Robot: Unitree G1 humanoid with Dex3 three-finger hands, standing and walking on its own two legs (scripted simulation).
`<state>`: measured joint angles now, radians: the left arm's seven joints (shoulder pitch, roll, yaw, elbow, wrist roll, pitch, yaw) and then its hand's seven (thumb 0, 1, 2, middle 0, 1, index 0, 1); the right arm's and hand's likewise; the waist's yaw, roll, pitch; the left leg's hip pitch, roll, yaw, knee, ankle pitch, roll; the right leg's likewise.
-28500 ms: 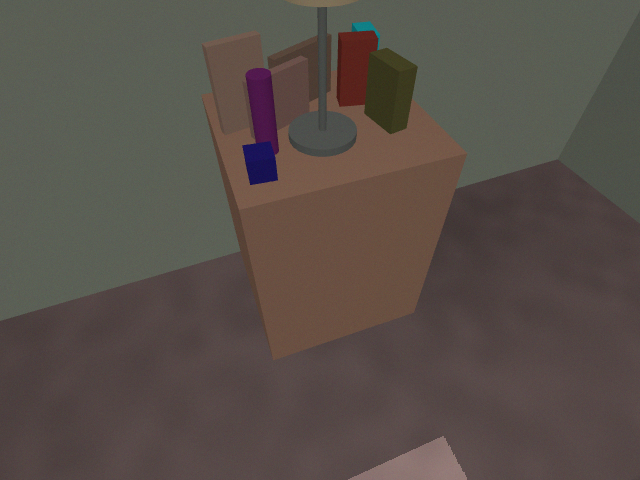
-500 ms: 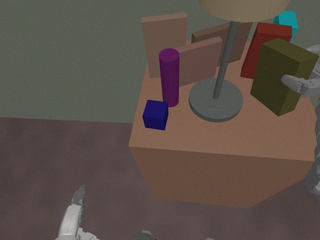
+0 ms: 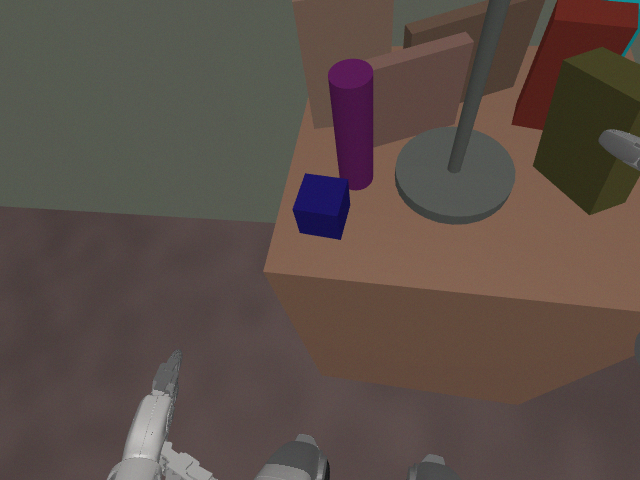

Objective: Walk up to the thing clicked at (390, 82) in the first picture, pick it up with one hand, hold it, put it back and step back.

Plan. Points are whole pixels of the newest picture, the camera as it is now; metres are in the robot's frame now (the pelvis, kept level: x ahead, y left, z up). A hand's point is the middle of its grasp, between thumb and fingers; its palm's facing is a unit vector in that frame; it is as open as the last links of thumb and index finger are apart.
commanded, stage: lower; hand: right
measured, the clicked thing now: (595, 134) +0.54 -0.24 +0.07
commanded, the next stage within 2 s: loosen in 0.18 s
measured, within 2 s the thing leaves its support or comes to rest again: neither
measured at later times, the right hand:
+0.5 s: hand out of the picture +0.52 -0.29 +0.11, palm faces +0.34 +0.94 -0.01, open 9.7 cm
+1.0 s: hand out of the picture +0.53 -0.28 +0.11, palm faces +0.33 +0.95 -0.01, open 10.0 cm
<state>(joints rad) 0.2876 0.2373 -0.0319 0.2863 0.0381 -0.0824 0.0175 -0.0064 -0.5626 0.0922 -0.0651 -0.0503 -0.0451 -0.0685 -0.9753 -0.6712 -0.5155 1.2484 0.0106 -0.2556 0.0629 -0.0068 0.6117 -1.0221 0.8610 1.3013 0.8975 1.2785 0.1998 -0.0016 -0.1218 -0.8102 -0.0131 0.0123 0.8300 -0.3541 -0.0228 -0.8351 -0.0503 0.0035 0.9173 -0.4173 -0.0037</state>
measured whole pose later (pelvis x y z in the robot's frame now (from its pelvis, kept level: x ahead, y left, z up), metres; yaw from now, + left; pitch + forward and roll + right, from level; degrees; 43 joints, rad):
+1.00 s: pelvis +0.00 +0.01 -0.01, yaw +0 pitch +21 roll +3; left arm 0.33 0.26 -0.01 0.14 0.02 -0.02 0.01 -0.01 -0.56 0.08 -0.07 -0.06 -0.05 -0.07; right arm -1.02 -0.73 -0.52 1.26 0.02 -0.25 0.10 0.00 0.23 -0.46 0.90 0.69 0.90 0.69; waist 0.22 -0.01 -0.12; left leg -0.89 -0.02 0.03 0.92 -0.40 -0.01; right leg -0.92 -0.06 0.03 1.01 -0.46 0.01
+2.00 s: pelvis +0.00 +0.00 -0.01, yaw +0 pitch +20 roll +3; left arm 0.34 0.26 0.00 0.15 0.02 -0.01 0.02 -0.01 -0.56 0.07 -0.07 -0.06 -0.06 -0.08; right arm -1.02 -0.71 -0.50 1.25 0.02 -0.24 0.07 -0.01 0.18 -0.20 0.43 0.28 0.40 0.27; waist 0.21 0.00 -0.12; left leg -0.84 -0.01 0.02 0.87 -0.38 -0.02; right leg -0.87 -0.05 0.02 0.96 -0.44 0.00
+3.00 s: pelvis +0.04 -0.01 +0.03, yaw -1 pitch +9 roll +2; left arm 0.32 0.26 0.09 0.38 -0.07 0.07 -0.03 -0.01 -0.49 0.04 -0.05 -0.05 -0.07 -0.03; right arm -0.31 -0.53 -0.37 0.37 0.03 0.00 0.01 -0.02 0.60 -0.03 0.07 0.05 0.06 0.05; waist 0.00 -0.07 -0.14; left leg -0.43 0.01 0.00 0.61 -0.34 -0.02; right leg -0.44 -0.02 -0.02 0.67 -0.39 -0.01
